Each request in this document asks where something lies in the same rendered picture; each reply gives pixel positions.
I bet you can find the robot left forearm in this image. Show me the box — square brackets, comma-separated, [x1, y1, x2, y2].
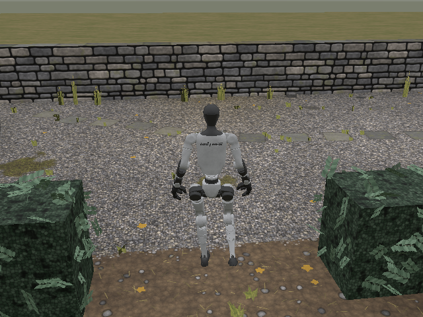
[173, 159, 186, 188]

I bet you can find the left robot hand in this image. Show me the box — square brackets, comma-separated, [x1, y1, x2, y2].
[171, 186, 186, 200]

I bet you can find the robot left thigh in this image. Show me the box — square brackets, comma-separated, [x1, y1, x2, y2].
[189, 184, 208, 228]

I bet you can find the robot right forearm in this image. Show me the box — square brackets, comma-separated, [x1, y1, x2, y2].
[237, 159, 250, 185]

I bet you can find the humanoid robot torso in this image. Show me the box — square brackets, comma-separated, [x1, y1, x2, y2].
[196, 130, 227, 198]

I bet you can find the right robot hand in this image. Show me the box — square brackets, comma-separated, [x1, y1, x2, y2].
[237, 182, 252, 196]

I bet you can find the right robot upper arm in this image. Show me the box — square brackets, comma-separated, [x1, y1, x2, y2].
[225, 133, 244, 169]

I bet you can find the left robot upper arm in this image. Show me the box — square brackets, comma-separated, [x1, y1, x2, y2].
[179, 133, 198, 170]

